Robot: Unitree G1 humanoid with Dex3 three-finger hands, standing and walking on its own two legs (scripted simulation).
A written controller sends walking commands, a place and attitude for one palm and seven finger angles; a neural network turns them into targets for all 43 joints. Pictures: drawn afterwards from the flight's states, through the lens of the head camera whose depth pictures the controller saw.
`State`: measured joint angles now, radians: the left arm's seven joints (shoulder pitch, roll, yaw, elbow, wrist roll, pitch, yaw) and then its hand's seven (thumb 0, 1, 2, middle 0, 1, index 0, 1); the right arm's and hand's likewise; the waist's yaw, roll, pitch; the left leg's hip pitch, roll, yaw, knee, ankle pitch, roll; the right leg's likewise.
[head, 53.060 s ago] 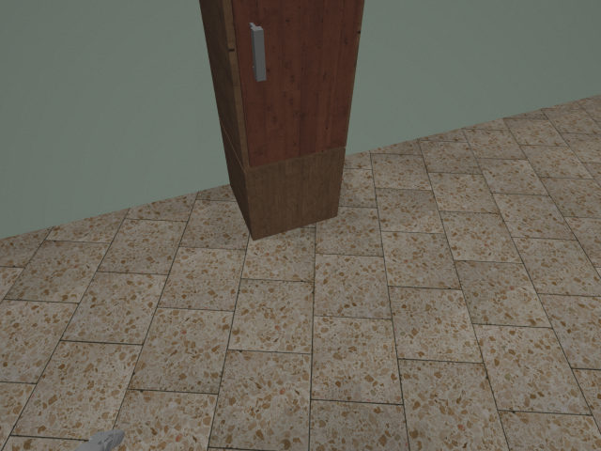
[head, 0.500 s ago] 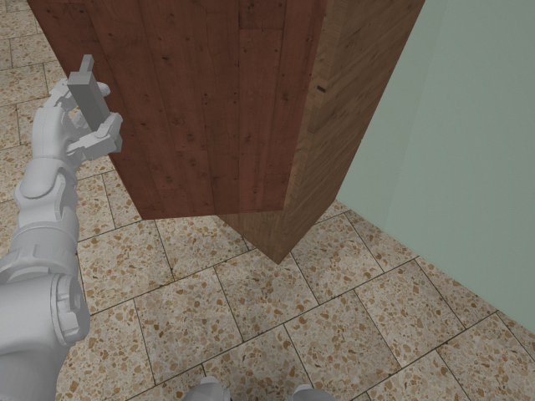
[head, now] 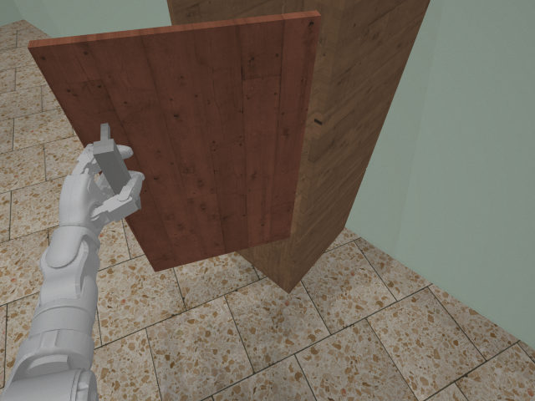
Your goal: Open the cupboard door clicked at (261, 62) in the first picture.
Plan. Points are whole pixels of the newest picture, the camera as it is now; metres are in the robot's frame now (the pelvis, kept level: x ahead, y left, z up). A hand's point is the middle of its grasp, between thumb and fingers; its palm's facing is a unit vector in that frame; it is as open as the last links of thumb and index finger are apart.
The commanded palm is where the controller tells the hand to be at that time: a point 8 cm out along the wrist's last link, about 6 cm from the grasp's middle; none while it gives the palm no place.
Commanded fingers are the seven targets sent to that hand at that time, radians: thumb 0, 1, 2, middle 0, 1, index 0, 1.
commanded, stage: pull the door open along its arc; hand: left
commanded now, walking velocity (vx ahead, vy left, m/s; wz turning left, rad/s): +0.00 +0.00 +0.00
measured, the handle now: (119, 168) +0.45 +0.23 +0.09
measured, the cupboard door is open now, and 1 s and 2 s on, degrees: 58 94 97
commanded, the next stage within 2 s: open thumb and fingers to let go in 0.66 s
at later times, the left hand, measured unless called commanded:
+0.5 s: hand (185, 253) +0.30 +0.11 +0.10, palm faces +0.51 -0.86 +0.03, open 6.7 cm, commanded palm +0.23 +0.13 +0.09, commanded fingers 0.00 0.90 0.90 -0.40 -1.35 -0.40 -1.35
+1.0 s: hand (226, 276) +0.26 +0.05 +0.10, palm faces +0.46 -0.89 -0.01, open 7.3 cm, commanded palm +0.22 +0.09 +0.09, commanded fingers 0.00 -0.01 0.51 -0.34 -1.25 -0.34 -1.25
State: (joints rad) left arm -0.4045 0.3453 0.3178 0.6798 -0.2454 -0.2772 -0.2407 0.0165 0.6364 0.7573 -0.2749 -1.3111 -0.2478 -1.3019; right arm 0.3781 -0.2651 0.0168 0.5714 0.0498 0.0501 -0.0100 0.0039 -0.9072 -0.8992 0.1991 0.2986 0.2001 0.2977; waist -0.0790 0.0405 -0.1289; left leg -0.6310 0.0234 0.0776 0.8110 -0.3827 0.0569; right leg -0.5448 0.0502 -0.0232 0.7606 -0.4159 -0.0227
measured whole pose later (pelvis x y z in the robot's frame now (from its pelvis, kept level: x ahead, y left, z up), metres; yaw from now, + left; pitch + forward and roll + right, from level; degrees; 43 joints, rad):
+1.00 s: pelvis -0.01 -0.05 +0.01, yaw +6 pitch +2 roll +1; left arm 0.14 -0.09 -0.23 -0.03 0.04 -0.03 0.57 0.02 0.46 0.72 -0.35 -1.30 -0.36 -1.31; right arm 0.16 -0.19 0.02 0.58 -0.05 0.06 0.00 0.01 -0.91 -0.90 0.20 0.30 0.20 0.30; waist 0.00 0.05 -0.08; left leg -0.45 0.00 -0.02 0.74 -0.33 -0.01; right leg -0.35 0.04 -0.12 0.74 -0.43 -0.09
